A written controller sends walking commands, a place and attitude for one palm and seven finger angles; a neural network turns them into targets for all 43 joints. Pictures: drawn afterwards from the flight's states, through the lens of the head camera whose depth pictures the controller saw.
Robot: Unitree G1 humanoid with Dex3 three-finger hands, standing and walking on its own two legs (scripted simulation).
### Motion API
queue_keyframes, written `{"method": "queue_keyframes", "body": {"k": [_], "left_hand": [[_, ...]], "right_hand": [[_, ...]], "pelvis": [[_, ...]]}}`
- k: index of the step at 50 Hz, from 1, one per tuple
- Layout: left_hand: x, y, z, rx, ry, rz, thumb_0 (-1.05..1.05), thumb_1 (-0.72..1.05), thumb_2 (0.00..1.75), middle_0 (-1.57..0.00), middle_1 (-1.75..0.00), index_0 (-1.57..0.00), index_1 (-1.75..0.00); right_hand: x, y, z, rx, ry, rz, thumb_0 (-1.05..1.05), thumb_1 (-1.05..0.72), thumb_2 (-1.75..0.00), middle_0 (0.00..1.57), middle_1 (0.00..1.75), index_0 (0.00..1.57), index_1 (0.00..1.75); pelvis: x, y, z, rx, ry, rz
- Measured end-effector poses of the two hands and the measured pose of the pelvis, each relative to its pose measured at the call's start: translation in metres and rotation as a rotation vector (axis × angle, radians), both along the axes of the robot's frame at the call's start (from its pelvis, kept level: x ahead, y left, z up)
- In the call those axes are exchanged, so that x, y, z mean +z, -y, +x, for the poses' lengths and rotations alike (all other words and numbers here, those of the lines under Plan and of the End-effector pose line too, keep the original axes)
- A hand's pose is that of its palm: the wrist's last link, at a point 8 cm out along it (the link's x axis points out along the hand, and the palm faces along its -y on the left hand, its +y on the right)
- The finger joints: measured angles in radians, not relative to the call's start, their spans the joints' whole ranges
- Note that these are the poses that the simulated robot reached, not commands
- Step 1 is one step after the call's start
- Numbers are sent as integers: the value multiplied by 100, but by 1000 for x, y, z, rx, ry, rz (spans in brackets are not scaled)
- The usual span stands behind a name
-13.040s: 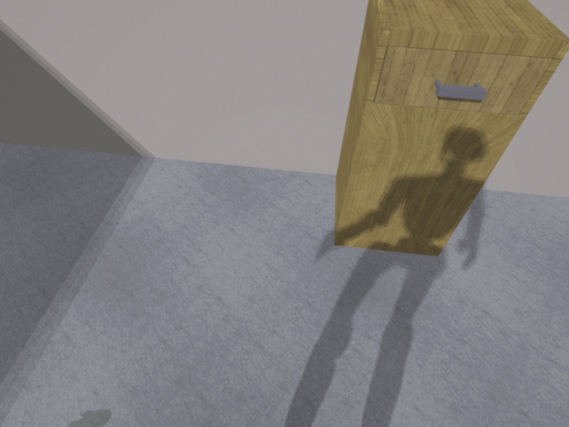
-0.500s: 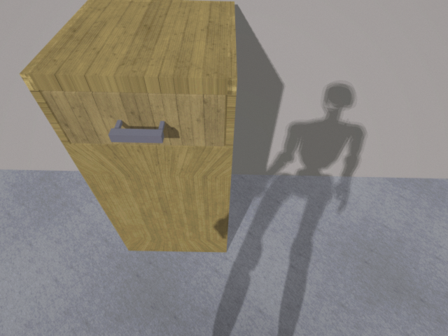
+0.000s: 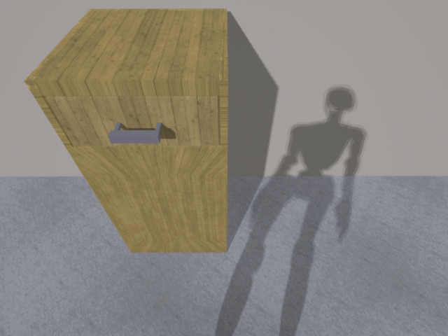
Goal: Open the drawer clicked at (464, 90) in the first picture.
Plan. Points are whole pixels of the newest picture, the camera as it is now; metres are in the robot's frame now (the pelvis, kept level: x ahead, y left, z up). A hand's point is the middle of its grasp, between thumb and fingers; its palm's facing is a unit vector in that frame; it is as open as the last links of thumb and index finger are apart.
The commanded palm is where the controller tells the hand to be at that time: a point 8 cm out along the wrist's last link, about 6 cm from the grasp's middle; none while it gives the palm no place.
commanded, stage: come to a stop and stand still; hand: left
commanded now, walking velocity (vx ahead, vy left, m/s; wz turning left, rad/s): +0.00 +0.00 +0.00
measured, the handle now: (136, 131) +0.57 +0.26 +0.02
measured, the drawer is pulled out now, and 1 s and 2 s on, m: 0.00 0.00 0.00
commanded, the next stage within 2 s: look again from close up in 0.44 s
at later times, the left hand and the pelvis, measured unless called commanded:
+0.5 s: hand out of the picture +0.01 +0.16 -0.17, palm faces +0.03 -0.98 -0.19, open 7.4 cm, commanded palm none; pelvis +0.01 -0.01 +0.00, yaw +0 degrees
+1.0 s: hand out of the picture +0.01 +0.16 -0.17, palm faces +0.03 -0.98 -0.18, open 7.4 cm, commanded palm none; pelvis +0.01 -0.01 +0.00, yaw +0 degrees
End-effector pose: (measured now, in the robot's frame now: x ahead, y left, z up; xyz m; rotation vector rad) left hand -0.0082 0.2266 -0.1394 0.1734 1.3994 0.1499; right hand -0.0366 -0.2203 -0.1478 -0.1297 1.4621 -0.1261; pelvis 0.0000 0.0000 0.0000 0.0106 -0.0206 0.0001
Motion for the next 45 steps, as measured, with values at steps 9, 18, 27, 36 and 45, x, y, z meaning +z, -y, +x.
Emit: {"method": "queue_keyframes", "body": {"k": [9, 18, 27, 36, 45], "left_hand": [[-6, 16, 3, 12, -11, -31, 0, 90, 90, -20, -30, -20, -30], [-6, 17, 12, 20, 9, -22, 1, 92, 90, -20, -30, -20, -30], [-4, 15, 16, 24, 22, -15, 1, 91, 90, -20, -30, -20, -30], [-4, 17, 16, 25, 15, -19, 1, 91, 90, -20, -30, -20, -30], [-4, 20, 14, 29, 6, -24, 1, 91, 90, -20, -30, -20, -30]], "right_hand": [[-1, -7, 3, -14, -9, 13, 0, -91, -90, 20, 30, 20, 30], [-2, -9, 34, -1, 59, 18, 0, -91, -90, 20, 30, 20, 30], [0, 1, 45, 8, 78, -2, 1, -92, -90, 20, 30, 20, 30], [1, 2, 44, 11, 66, -3, 0, -91, -90, 20, 30, 20, 30], [1, 0, 38, 6, 45, 5, 0, -91, -90, 20, 30, 20, 30]], "pelvis": [[0, 4, 6, 0, 3, -2], [0, 7, 11, 1, 4, -2], [1, 8, 13, 2, 5, -2], [1, 10, 14, 4, 1, -3], [2, 11, 15, 6, 0, -3]]}}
